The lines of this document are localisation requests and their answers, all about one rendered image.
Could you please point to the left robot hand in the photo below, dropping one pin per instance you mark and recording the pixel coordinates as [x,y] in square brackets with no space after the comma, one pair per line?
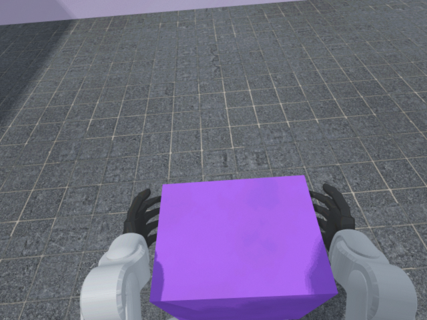
[137,217]

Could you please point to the carton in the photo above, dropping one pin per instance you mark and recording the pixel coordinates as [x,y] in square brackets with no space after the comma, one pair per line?
[243,249]

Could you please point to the right robot hand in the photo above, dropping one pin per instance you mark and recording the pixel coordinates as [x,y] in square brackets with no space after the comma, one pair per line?
[338,213]

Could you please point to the left robot forearm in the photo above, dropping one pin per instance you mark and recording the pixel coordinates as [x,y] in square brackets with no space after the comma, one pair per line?
[111,291]

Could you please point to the right robot forearm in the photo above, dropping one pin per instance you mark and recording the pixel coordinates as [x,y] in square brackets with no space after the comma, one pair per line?
[376,290]

